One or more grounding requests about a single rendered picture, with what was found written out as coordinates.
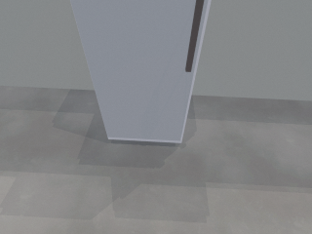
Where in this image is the handle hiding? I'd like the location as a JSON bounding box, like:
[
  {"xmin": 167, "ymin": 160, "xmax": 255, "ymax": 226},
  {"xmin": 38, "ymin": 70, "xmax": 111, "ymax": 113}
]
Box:
[{"xmin": 185, "ymin": 0, "xmax": 205, "ymax": 72}]

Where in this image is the fridge door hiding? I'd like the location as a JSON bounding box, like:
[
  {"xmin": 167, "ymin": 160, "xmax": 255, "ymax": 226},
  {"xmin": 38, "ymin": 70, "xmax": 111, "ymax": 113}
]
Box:
[{"xmin": 70, "ymin": 0, "xmax": 209, "ymax": 141}]

